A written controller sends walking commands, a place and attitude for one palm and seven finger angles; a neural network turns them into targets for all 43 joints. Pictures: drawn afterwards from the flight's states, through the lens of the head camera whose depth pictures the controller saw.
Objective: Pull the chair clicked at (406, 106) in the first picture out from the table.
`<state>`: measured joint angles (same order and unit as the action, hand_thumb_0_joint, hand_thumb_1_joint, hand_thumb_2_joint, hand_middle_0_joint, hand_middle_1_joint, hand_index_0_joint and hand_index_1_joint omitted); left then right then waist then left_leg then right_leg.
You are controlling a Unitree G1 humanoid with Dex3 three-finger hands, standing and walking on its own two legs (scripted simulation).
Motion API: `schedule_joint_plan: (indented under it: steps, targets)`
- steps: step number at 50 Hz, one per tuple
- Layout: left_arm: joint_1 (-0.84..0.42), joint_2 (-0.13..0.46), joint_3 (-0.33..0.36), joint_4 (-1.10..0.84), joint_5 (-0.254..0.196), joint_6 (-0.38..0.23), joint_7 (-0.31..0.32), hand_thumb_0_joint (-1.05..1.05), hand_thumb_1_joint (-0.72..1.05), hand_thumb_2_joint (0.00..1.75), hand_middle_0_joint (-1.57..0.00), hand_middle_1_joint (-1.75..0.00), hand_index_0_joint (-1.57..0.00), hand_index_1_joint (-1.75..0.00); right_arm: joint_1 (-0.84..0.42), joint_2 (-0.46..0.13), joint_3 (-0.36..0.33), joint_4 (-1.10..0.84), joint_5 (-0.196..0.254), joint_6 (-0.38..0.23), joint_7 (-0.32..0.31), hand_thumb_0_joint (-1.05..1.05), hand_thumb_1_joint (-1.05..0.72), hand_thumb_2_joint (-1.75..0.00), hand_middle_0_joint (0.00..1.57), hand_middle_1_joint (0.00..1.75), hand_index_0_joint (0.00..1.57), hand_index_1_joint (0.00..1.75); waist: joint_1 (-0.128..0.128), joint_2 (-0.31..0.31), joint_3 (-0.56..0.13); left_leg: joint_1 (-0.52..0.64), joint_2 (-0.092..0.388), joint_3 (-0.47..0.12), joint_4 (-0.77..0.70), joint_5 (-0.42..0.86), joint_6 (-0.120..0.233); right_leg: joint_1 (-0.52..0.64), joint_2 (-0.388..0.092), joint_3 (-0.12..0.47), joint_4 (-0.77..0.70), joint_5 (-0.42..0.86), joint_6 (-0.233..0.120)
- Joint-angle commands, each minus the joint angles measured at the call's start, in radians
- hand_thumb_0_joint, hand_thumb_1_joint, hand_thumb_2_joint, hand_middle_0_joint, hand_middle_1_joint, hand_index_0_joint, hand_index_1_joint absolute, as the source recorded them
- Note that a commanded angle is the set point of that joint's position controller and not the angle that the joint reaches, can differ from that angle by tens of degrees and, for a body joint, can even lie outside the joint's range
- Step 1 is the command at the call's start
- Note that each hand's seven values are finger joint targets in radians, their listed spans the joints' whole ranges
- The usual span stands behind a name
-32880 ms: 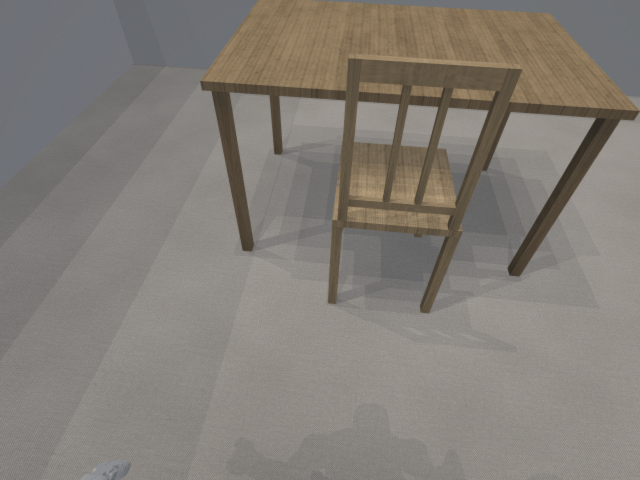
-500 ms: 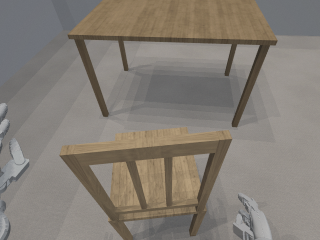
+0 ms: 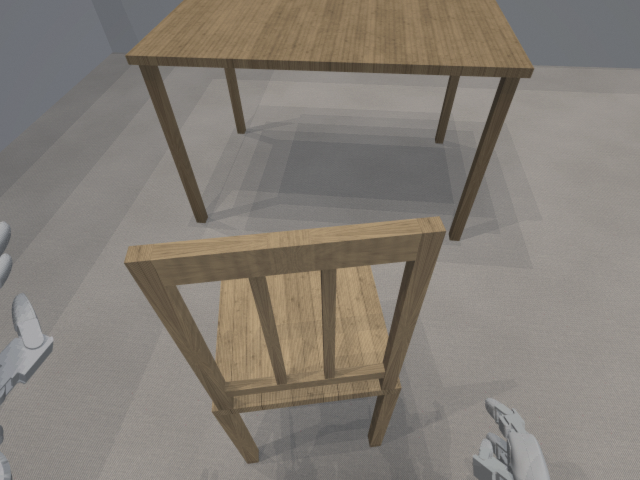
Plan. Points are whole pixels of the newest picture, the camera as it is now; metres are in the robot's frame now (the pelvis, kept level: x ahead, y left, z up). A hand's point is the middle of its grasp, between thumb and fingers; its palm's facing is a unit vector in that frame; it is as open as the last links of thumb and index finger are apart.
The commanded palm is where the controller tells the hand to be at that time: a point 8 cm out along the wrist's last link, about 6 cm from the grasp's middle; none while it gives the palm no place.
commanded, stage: step back with the hand held close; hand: left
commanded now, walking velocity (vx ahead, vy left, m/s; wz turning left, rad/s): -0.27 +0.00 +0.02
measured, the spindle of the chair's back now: (271, 336) +0.33 +0.11 -0.06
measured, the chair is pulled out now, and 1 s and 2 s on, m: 0.66 0.66 0.66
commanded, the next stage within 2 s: stop stepping back and stand still in 1.00 s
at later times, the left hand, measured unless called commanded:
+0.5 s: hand out of the picture +0.14 +0.28 +0.16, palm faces +0.57 -0.70 -0.44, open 7.4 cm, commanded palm +0.06 +0.31 +0.19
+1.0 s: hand (6, 442) +0.12 +0.25 +0.16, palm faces +0.35 -0.81 -0.48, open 7.4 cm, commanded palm +0.03 +0.31 +0.19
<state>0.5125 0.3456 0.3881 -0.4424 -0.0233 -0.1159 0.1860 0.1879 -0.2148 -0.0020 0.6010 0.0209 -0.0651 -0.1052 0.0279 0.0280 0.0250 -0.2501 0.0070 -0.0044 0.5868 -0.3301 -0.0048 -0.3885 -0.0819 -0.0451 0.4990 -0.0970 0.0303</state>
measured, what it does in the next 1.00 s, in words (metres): walks backwards: right foot, then left foot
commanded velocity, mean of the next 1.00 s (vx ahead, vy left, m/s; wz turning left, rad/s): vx -0.38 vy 0.00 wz -0.06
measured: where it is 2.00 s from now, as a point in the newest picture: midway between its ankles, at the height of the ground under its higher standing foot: outside the picture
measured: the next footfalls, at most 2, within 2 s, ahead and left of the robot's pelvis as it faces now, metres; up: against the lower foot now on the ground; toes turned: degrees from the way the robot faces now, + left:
right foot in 0.78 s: -0.04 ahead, -0.15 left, +0.00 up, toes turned +1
left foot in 1.00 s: -0.05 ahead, +0.12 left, +0.00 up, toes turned +4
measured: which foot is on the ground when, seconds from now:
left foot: down 0.00-0.80, up 0.82-0.98, down 1.00-1.00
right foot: down 0.00-0.60, up 0.62-0.76, down 0.78-1.00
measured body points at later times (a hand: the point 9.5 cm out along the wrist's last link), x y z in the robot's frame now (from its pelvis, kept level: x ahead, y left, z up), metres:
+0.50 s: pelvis -0.05 -0.01 -0.01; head -0.02 +0.00 +0.43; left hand +0.10 +0.31 +0.19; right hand +0.13 -0.23 -0.10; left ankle -0.01 +0.13 -0.72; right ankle +0.11 -0.14 -0.73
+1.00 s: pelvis -0.10 +0.00 +0.00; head -0.05 +0.03 +0.45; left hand +0.09 +0.29 +0.18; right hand +0.10 -0.23 -0.06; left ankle -0.09 +0.12 -0.73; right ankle -0.08 -0.15 -0.73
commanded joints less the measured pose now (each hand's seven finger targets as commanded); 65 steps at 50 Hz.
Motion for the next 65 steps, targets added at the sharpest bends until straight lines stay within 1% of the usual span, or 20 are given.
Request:
schedule_joint_plan:
  steps: [1, 7, 12, 17, 25, 28, 30, 34, 38, 41, 42, 43, 46, 48, 50, 53, 55, 60, 63, 65]
  targets:
    - [-0.087, 0.276, 0.151, -0.276, 0.013, -0.063, 0.032, 0.00, 0.90, 0.90, -0.20, -0.30, -0.20, -0.30, -0.075, -0.113, -0.031, -0.152, -0.009, -0.055, -0.021, 0.00, -0.90, -0.90, 0.20, 0.30, 0.20, 0.30, -0.013, -0.087, -0.047, -0.110, 0.018, -0.022, -0.056, -0.200, 0.042, 0.011, -0.103, 0.169, -0.248, -0.480, -0.058]
    - [0.013, 0.272, 0.200, -0.369, 0.015, -0.098, 0.040, 0.00, 0.90, 0.90, -0.20, -0.30, -0.20, -0.30, -0.066, -0.116, -0.033, -0.184, -0.005, -0.083, -0.015, 0.00, -0.90, -0.90, 0.20, 0.30, 0.20, 0.30, -0.011, 0.166, -0.150, -0.350, 0.121, -0.147, -0.272, -0.183, 0.080, 0.339, 0.000, 0.046, 0.066, -0.176, -0.015]
    - [0.048, 0.252, 0.209, -0.267, 0.013, -0.107, 0.030, 0.00, 0.90, 0.90, -0.20, -0.30, -0.20, -0.30, -0.058, -0.114, -0.058, -0.177, 0.003, -0.100, -0.008, 0.00, -0.90, -0.90, 0.20, 0.30, 0.20, 0.30, -0.013, 0.088, -0.094, -0.467, 0.114, -0.124, -0.213, -0.186, 0.076, 0.367, -0.005, 0.070, 0.129, 0.014, -0.017]
    - [-0.094, 0.222, 0.181, -0.200, 0.049, -0.140, 0.021, 0.00, 0.90, 0.90, -0.20, -0.30, -0.20, -0.30, -0.039, -0.131, -0.064, -0.147, -0.007, -0.126, -0.006, 0.00, -0.90, -0.90, 0.20, 0.30, 0.20, 0.30, -0.023, 0.057, 0.061, -0.655, 0.125, -0.150, -0.215, -0.467, 0.104, 0.320, 0.013, 0.153, 0.120, -0.255, -0.026]
    - [-0.084, 0.293, 0.189, -0.342, 0.017, -0.141, 0.022, 0.00, 0.90, 0.90, -0.20, -0.30, -0.20, -0.30, -0.036, -0.100, -0.045, -0.101, -0.032, -0.107, 0.023, 0.00, -0.90, -0.90, 0.20, 0.30, 0.20, 0.30, -0.022, -0.211, -0.134, -0.035, -0.017, 0.011, 0.169, -0.195, 0.026, -0.129, -0.167, 0.275, -0.266, -0.480, -0.106]
    - [-0.012, 0.285, 0.216, -0.406, 0.005, -0.158, 0.017, 0.00, 0.90, 0.90, -0.20, -0.30, -0.20, -0.30, -0.053, -0.118, -0.048, -0.125, -0.029, -0.098, 0.016, 0.00, -0.90, -0.90, 0.20, 0.30, 0.20, 0.30, -0.028, 0.020, -0.162, -0.135, 0.084, -0.133, -0.113, -0.263, 0.073, -0.035, -0.047, 0.178, -0.043, -0.401, -0.047]
    - [-0.022, 0.259, 0.246, -0.427, 0.022, -0.174, 0.022, 0.00, 0.90, 0.90, -0.20, -0.30, -0.20, -0.30, -0.083, -0.130, -0.062, -0.140, -0.029, -0.124, 0.006, 0.00, -0.90, -0.90, 0.20, 0.30, 0.20, 0.30, -0.038, 0.325, -0.148, -0.472, 0.310, -0.309, -0.341, -0.357, 0.171, 0.212, 0.097, 0.035, 0.457, -0.244, 0.009]
    - [0.072, 0.240, 0.243, -0.318, -0.022, -0.177, 0.001, 0.00, 0.90, 0.90, -0.20, -0.30, -0.20, -0.30, -0.049, -0.129, -0.110, -0.108, -0.002, -0.157, 0.026, 0.00, -0.90, -0.90, 0.20, 0.30, 0.20, 0.30, -0.014, 0.150, -0.184, -0.191, 0.294, -0.118, -0.169, 0.119, 0.129, 0.032, 0.077, 0.048, 0.462, -0.406, -0.013]
    - [-0.035, 0.235, 0.200, -0.249, -0.002, -0.186, -0.023, 0.00, 0.90, 0.90, -0.20, -0.30, -0.20, -0.30, -0.052, -0.122, -0.073, -0.052, -0.026, -0.168, 0.037, 0.00, -0.90, -0.90, 0.20, 0.30, 0.20, 0.30, -0.015, 0.131, -0.109, -0.005, 0.264, -0.105, 0.019, 0.445, 0.075, 0.050, 0.016, 0.039, -0.060, -0.072, -0.019]
    - [-0.155, 0.275, 0.142, -0.198, 0.026, -0.193, -0.029, 0.00, 0.90, 0.90, -0.20, -0.30, -0.20, -0.30, -0.051, -0.098, -0.058, -0.038, -0.030, -0.169, 0.034, 0.00, -0.90, -0.90, 0.20, 0.30, 0.20, 0.30, -0.045, -0.154, -0.111, -0.122, 0.075, 0.057, 0.271, 0.126, -0.021, 0.130, -0.201, 0.242, -0.123, 0.655, -0.119]
    - [-0.175, 0.225, 0.077, -0.213, 0.005, -0.174, -0.032, 0.00, 0.90, 0.90, -0.20, -0.30, -0.20, -0.30, -0.072, -0.112, -0.079, -0.072, -0.010, -0.166, 0.033, 0.00, -0.90, -0.90, 0.20, 0.30, 0.20, 0.30, -0.034, -0.360, -0.147, -0.200, 0.002, 0.023, 0.399, -0.108, -0.027, 0.185, -0.270, 0.328, -0.108, 0.769, -0.187]
    - [-0.156, 0.257, 0.110, -0.245, 0.001, -0.170, -0.031, 0.00, 0.90, 0.90, -0.20, -0.30, -0.20, -0.30, -0.109, -0.120, -0.081, -0.103, -0.006, -0.163, 0.030, 0.00, -0.90, -0.90, 0.20, 0.30, 0.20, 0.30, -0.014, -0.368, -0.130, -0.220, 0.001, -0.020, 0.486, -0.197, -0.010, 0.173, -0.303, 0.316, -0.117, 0.747, -0.214]
    - [0.021, 0.301, 0.241, -0.242, 0.011, -0.172, -0.021, 0.00, 0.90, 0.90, -0.20, -0.30, -0.20, -0.30, -0.193, -0.059, -0.022, -0.116, -0.020, -0.116, 0.021, 0.00, -0.90, -0.90, 0.20, 0.30, 0.20, 0.30, -0.004, -0.178, -0.126, -0.247, 0.025, 0.001, 0.119, -0.142, 0.002, 0.276, -0.205, 0.157, -0.003, 0.720, -0.153]
    - [0.095, 0.290, 0.245, -0.364, -0.008, -0.186, -0.022, 0.00, 0.90, 0.90, -0.20, -0.30, -0.20, -0.30, -0.149, -0.066, -0.022, -0.135, -0.017, -0.094, 0.006, 0.00, -0.90, -0.90, 0.20, 0.30, 0.20, 0.30, -0.038, -0.043, -0.192, -0.074, 0.034, 0.036, -0.299, 0.277, 0.000, 0.289, -0.098, 0.083, 0.169, 0.618, -0.070]
    - [0.105, 0.307, 0.244, -0.465, -0.005, -0.221, -0.022, 0.00, 0.90, 0.90, -0.20, -0.30, -0.20, -0.30, -0.122, -0.087, -0.062, -0.142, -0.027, -0.113, 0.016, 0.00, -0.90, -0.90, 0.20, 0.30, 0.20, 0.30, -0.015, 0.259, -0.297, 0.229, 0.342, -0.191, -0.191, 1.045, 0.098, -0.025, 0.019, 0.044, 0.370, -0.270, -0.016]
    - [0.118, 0.313, 0.259, -0.501, -0.025, -0.240, -0.026, 0.00, 0.90, 0.90, -0.20, -0.30, -0.20, -0.30, -0.083, -0.089, -0.078, -0.113, -0.037, -0.149, 0.034, 0.00, -0.90, -0.90, 0.20, 0.30, 0.20, 0.30, -0.025, 0.276, -0.284, 0.189, 0.387, -0.156, -0.167, 1.000, 0.180, -0.118, 0.060, 0.090, 0.621, -0.493, -0.016]
    - [0.074, 0.321, 0.268, -0.530, -0.025, -0.226, -0.015, 0.00, 0.90, 0.90, -0.20, -0.30, -0.20, -0.30, -0.063, -0.100, -0.079, -0.085, -0.036, -0.162, 0.037, 0.00, -0.90, -0.90, 0.20, 0.30, 0.20, 0.30, -0.038, 0.294, -0.220, 0.168, 0.341, -0.099, -0.172, 0.983, 0.149, -0.088, 0.061, 0.064, 0.533, -0.428, -0.012]
    - [0.175, 0.274, 0.245, -0.362, -0.049, -0.146, -0.018, 0.00, 0.90, 0.90, -0.20, -0.30, -0.20, -0.30, -0.023, -0.112, -0.069, -0.128, 0.012, -0.137, 0.048, 0.00, -0.90, -0.90, 0.20, 0.30, 0.20, 0.30, -0.044, 0.246, -0.164, 0.043, 0.244, -0.063, -0.188, 0.230, 0.076, 0.111, 0.042, -0.032, 0.082, -0.308, -0.018]
    - [0.120, 0.281, 0.227, -0.218, -0.037, -0.119, -0.018, 0.00, 0.90, 0.90, -0.20, -0.30, -0.20, -0.30, -0.028, -0.112, -0.052, -0.114, 0.007, -0.111, 0.032, 0.00, -0.90, -0.90, 0.20, 0.30, 0.20, 0.30, -0.051, 0.049, -0.068, -0.165, 0.133, -0.006, -0.128, -0.230, 0.024, 0.282, 0.014, -0.035, -0.162, -0.198, -0.037]
    - [0.053, 0.318, 0.231, -0.156, -0.042, -0.115, -0.017, 0.00, 0.90, 0.90, -0.20, -0.30, -0.20, -0.30, -0.030, -0.098, -0.047, -0.106, 0.004, -0.098, 0.031, 0.00, -0.90, -0.90, 0.20, 0.30, 0.20, 0.30, -0.062, -0.215, -0.033, -0.089, 0.019, 0.040, 0.263, -0.145, -0.009, 0.018, -0.190, 0.189, -0.330, -0.360, -0.138]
